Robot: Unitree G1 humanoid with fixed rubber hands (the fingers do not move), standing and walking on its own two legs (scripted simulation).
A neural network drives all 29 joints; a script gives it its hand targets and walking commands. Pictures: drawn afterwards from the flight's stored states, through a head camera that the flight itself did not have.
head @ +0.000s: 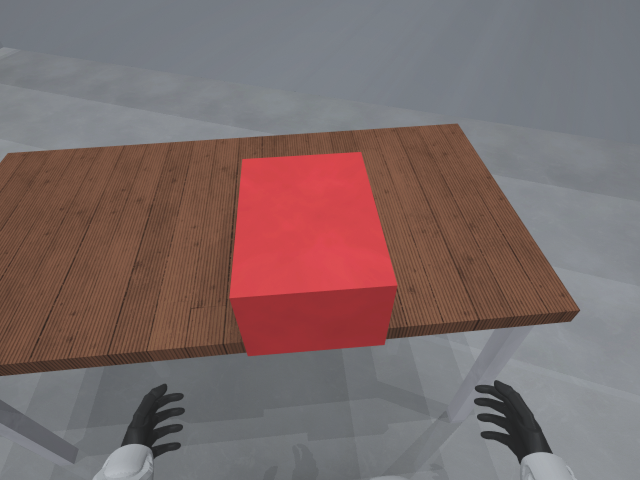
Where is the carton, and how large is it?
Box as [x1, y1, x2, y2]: [229, 152, 397, 355]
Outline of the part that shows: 360,152 242,159 229,298 248,355 384,344 397,285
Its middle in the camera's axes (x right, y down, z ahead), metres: -0.02 +0.01 +0.68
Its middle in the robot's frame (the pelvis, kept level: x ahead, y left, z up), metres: +0.49 +0.00 -0.03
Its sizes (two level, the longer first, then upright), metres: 0.315 0.224 0.163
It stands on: a table, 0.65 m high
